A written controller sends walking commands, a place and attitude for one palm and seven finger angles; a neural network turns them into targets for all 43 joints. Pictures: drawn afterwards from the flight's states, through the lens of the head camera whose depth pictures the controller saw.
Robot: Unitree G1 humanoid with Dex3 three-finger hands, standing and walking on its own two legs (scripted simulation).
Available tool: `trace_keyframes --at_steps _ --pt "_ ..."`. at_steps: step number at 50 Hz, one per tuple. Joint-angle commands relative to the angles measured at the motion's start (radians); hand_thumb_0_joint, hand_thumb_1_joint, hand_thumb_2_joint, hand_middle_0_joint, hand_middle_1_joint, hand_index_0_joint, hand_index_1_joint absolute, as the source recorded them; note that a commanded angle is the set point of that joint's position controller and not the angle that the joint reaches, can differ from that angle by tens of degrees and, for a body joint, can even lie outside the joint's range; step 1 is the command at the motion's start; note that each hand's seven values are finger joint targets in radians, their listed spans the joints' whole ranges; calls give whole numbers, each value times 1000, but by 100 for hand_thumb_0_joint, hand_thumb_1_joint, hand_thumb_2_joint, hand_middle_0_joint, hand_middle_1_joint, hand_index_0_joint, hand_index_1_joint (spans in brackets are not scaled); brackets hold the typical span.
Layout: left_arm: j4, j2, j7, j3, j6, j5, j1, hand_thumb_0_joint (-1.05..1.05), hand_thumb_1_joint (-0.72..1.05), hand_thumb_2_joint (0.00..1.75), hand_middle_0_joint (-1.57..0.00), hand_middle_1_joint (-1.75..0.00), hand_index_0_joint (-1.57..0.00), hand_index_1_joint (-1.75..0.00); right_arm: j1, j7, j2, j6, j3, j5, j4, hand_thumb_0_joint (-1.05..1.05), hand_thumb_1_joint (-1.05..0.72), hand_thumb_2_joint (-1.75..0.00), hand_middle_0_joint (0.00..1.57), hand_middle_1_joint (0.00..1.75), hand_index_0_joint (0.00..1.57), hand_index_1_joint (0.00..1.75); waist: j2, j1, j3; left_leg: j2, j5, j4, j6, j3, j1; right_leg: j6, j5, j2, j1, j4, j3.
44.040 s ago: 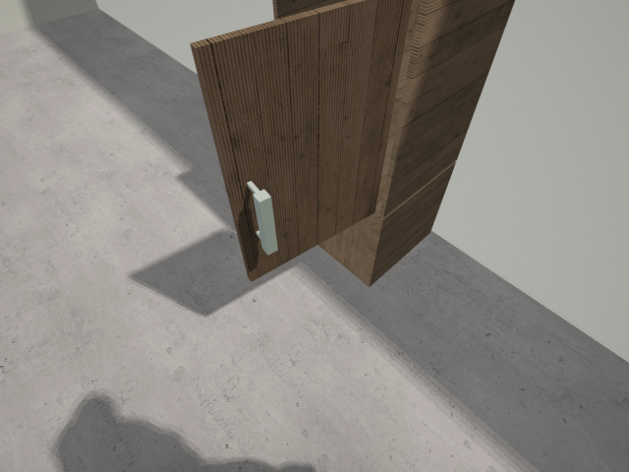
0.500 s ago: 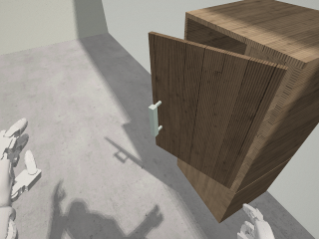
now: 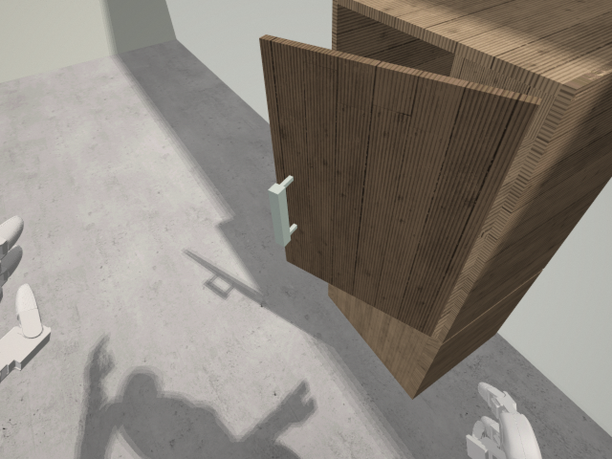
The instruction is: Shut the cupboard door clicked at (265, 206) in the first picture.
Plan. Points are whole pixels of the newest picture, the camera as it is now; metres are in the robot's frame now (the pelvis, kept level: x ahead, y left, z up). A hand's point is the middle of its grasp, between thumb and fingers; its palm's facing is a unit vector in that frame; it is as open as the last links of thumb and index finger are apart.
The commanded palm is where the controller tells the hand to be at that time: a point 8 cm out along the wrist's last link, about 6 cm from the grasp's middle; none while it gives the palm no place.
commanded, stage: step back with the hand held close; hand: left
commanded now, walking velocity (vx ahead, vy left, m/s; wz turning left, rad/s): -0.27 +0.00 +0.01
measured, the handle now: (285, 211) +0.63 +0.09 -0.10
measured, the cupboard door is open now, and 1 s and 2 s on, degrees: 23 23 23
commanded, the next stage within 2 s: stop stepping back and stand still in 1.26 s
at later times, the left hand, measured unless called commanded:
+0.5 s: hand out of the picture +0.12 +0.27 +0.16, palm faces +0.50 -0.75 -0.43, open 7.4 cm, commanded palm +0.06 +0.30 +0.18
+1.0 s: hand out of the picture +0.02 +0.28 +0.16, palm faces +0.60 -0.70 -0.40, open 7.4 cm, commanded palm -0.04 +0.31 +0.18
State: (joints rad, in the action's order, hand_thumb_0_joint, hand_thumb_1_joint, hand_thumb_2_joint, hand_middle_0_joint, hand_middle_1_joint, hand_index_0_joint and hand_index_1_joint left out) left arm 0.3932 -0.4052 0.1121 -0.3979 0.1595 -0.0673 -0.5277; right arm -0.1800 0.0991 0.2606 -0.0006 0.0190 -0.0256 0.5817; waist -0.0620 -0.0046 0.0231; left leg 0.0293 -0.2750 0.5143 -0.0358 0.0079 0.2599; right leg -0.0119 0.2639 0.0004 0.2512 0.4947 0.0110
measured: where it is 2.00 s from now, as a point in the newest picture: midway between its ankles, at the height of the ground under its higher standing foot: outside the picture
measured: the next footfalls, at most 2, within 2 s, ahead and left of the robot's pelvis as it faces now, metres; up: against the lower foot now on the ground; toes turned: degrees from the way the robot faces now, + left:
right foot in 1.32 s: -0.22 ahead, -0.14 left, +0.00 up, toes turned +7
left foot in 1.48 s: -0.15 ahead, +0.12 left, +0.00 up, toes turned +9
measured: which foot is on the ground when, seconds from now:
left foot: down 0.00-1.00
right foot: down 0.00-1.00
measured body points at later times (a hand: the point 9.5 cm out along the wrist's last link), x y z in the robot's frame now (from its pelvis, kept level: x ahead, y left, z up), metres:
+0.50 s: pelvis -0.08 +0.00 -0.02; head -0.08 +0.01 +0.43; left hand +0.09 +0.31 +0.19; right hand +0.09 -0.24 -0.09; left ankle -0.01 +0.10 -0.73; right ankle +0.00 -0.13 -0.74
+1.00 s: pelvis -0.15 -0.01 -0.03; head -0.14 +0.01 +0.42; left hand -0.02 +0.31 +0.19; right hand +0.05 -0.23 -0.10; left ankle -0.02 +0.10 -0.72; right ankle -0.03 -0.13 -0.74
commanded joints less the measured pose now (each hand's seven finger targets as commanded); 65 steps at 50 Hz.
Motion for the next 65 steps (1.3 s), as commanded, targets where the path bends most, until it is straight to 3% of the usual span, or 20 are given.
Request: trace_keyframes --at_steps 1,16,21,28,30,36,40,44,48,50,52,53,54,55,57,58,60,62,64,65 --pt "222 -219 36 -166 64 -3 -2 0 90 90 -20 -30 -20 -30 96 7 100 28 31 1 -182 0 -90 -90 20 30 20 30 5 -6 188 -113 458 -53 7 -47 24 13 -471 54 -153 42 23" --pt "254 -193 52 -165 131 43 97 0 90 90 -20 -30 -20 -30 66 7 119 91 24 10 -187 0 -90 -90 20 30 20 30 -62 5 42 -163 -413 -212 -79 -150 570 -9 -105 -12 -293 181 53" --pt "269 -193 59 -166 151 55 130 0 90 90 -20 -30 -20 -30 44 -1 118 119 26 17 -174 0 -90 -90 20 30 20 30 -29 10 38 -142 -455 -143 -72 -133 569 9 -13 7 -232 150 106" --pt "282 -234 81 -184 166 41 115 0 90 90 -20 -30 -20 -30 33 -20 100 126 23 28 -137 0 -90 -90 20 30 20 30 71 17 33 -59 -269 34 -6 -74 318 74 180 121 80 -95 214" --pt "280 -222 83 -176 172 36 84 0 90 90 -20 -30 -20 -30 36 -20 93 123 19 23 -138 0 -90 -90 20 30 20 30 69 19 52 -70 -268 2 -13 -81 314 57 171 100 68 -77 169" --pt "302 -221 81 -227 185 47 39 0 90 90 -20 -30 -20 -30 52 -11 116 143 33 16 -156 0 -90 -90 20 30 20 30 -123 2 114 -219 -439 -217 -92 -211 633 4 -93 -49 -285 290 43" --pt "281 -220 64 -250 190 47 6 0 90 90 -20 -30 -20 -30 53 -11 117 168 45 16 -158 0 -90 -90 20 30 20 30 -89 4 86 -248 -491 -192 -97 -199 654 12 -106 -70 -277 320 83" --pt "322 -199 56 -218 178 53 96 0 90 90 -20 -30 -20 -30 44 -13 105 171 45 23 -144 0 -90 -90 20 30 20 30 -25 12 42 -187 -547 -55 -63 -88 625 43 46 -3 -128 230 215" --pt "353 -235 82 -182 153 44 178 0 90 90 -20 -30 -20 -30 17 -36 65 148 47 39 -84 0 -90 -90 20 30 20 30 215 33 51 -41 -270 299 39 10 172 149 261 247 348 -196 470" --pt "356 -230 86 -159 148 43 172 0 90 90 -20 -30 -20 -30 15 -44 44 125 39 30 -76 0 -90 -90 20 30 20 30 282 45 97 -27 -179 336 40 25 20 133 269 254 410 -218 373" --pt "363 -238 83 -172 154 38 174 0 90 90 -20 -30 -20 -30 20 -35 59 115 36 29 -85 0 -90 -90 20 30 20 30 178 51 44 -70 -230 154 9 -40 -16 81 314 158 491 -141 247" --pt "363 -227 84 -173 159 37 164 0 90 90 -20 -30 -20 -30 27 -22 77 120 41 32 -94 0 -90 -90 20 30 20 30 1 49 9 -143 -317 -28 -31 -132 97 48 286 72 420 -8 180" --pt "359 -202 83 -180 170 43 143 0 90 90 -20 -30 -20 -30 40 -13 91 127 40 31 -102 0 -90 -90 20 30 20 30 -226 44 30 -303 -526 -230 -87 -271 314 10 233 -37 236 309 57" --pt "368 -204 84 -210 172 42 142 0 90 90 -20 -30 -20 -30 77 -8 80 145 44 37 -111 0 -90 -90 20 30 20 30 -349 18 89 -445 -557 -377 -132 -380 495 -15 195 -121 21 640 -11" --pt "421 -253 78 -238 178 10 187 0 90 90 -20 -30 -20 -30 84 -20 54 174 74 28 -93 0 -90 -90 20 30 20 30 -127 1 184 -410 -216 -256 -82 -182 257 -5 268 -94 97 715 11" --pt "356 -250 76 -246 170 -2 122 0 90 90 -20 -30 -20 -30 96 -28 63 186 85 18 -94 0 -90 -90 20 30 20 30 -121 -7 223 -405 -203 -213 -59 -109 165 -5 279 -71 113 638 -6" --pt "266 -176 67 -186 141 -13 4 0 90 90 -20 -30 -20 -30 106 -45 63 181 71 4 -110 0 -90 -90 20 30 20 30 -224 -8 163 -392 -269 -257 -3 23 224 12 305 -55 48 493 -90" --pt "295 -191 54 -175 142 -23 33 0 90 90 -20 -30 -20 -30 96 -46 67 173 49 14 -119 0 -90 -90 20 30 20 30 -229 -5 99 -383 -356 -288 42 37 286 27 313 -58 -17 303 -114" --pt "332 -191 45 -155 150 -13 88 0 90 90 -20 -30 -20 -30 84 -45 56 165 39 24 -107 0 -90 -90 20 30 20 30 -43 -1 74 -314 -333 -137 82 69 176 59 299 5 76 37 6" --pt "354 -222 51 -165 154 0 125 0 90 90 -20 -30 -20 -30 85 -47 46 161 39 26 -105 0 -90 -90 20 30 20 30 118 -4 58 -217 -274 82 116 105 109 123 363 100 223 -144 244"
